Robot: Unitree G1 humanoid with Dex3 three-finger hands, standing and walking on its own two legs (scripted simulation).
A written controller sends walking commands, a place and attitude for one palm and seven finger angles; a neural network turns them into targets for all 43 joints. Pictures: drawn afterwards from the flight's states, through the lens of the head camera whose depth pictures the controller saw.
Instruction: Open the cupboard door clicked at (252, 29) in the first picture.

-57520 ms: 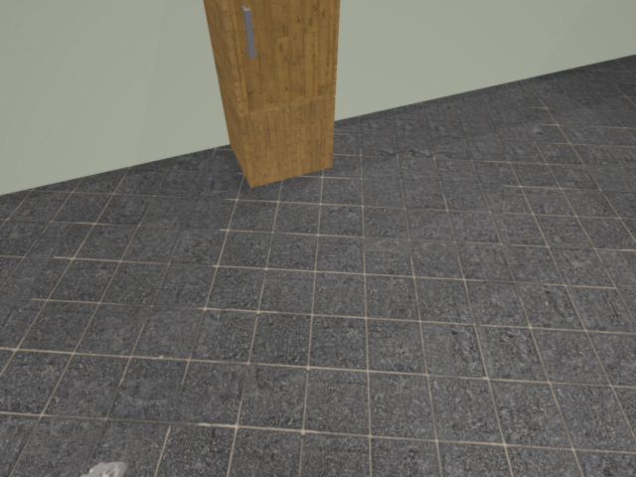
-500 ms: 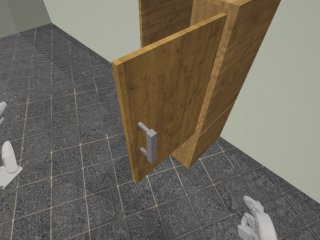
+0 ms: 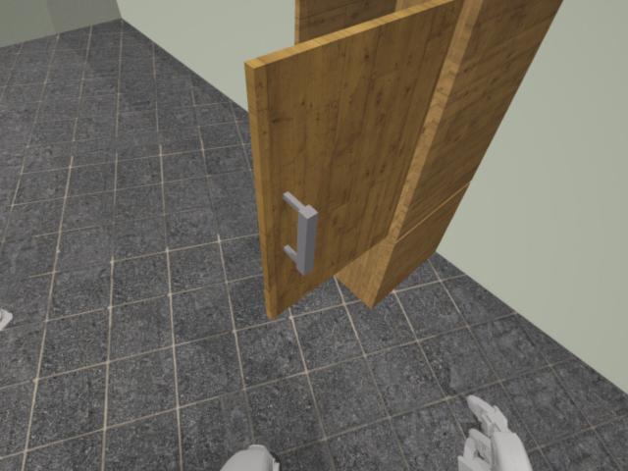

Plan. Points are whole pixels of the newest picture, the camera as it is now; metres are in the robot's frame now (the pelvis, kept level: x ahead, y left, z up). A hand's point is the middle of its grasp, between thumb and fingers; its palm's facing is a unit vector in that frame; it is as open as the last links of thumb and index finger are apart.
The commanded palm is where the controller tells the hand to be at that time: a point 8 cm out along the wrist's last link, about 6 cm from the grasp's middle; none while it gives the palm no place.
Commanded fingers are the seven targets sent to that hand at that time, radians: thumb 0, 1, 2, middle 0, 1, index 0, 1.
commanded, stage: step back with the hand held close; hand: left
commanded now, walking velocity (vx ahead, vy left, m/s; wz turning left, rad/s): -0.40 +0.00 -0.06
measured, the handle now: (297, 235) +0.47 +0.06 -0.02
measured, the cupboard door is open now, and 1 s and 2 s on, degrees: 88 88 88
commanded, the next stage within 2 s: stop stepping back and stand still in 0.32 s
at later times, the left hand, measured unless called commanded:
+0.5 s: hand out of the picture +0.08 +0.24 +0.19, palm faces +0.31 -0.82 -0.47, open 7.4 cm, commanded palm +0.02 +0.28 +0.20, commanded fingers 0.00 0.90 0.90 -0.20 -0.30 -0.20 -0.30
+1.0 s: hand out of the picture +0.00 +0.21 +0.19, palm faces +0.35 -0.79 -0.51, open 7.4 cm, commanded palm -0.06 +0.26 +0.20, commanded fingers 0.00 0.90 0.90 -0.20 -0.30 -0.20 -0.30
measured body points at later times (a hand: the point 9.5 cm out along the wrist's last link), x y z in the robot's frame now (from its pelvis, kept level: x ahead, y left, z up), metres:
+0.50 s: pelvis -0.14 -0.01 +0.02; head -0.11 +0.02 +0.47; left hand +0.06 +0.28 +0.21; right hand +0.04 -0.23 -0.04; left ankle +0.00 +0.09 -0.72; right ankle -0.25 -0.12 -0.67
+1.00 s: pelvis -0.22 -0.03 +0.01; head -0.23 -0.04 +0.46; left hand -0.03 +0.25 +0.21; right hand -0.11 -0.29 -0.09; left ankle -0.20 +0.11 -0.71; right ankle -0.26 -0.11 -0.72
